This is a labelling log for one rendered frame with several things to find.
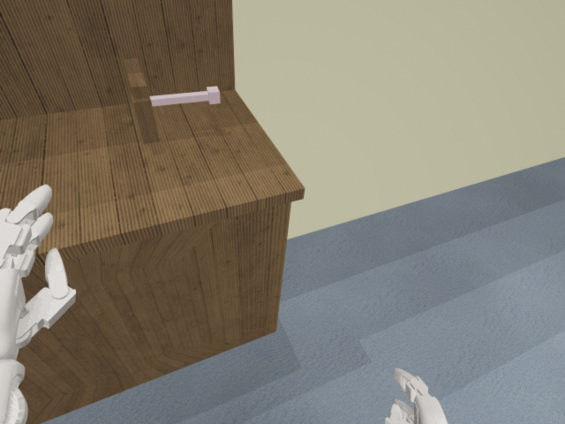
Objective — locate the robot left forearm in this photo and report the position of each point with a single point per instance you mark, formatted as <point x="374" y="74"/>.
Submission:
<point x="13" y="406"/>

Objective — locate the counter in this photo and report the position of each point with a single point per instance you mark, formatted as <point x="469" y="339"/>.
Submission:
<point x="171" y="221"/>

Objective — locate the robot right hand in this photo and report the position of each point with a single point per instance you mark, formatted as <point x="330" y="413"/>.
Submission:
<point x="427" y="409"/>

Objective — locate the robot left hand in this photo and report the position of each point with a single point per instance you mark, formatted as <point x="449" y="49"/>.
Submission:
<point x="21" y="232"/>

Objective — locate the tap lever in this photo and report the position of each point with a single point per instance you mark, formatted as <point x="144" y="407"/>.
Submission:
<point x="212" y="95"/>

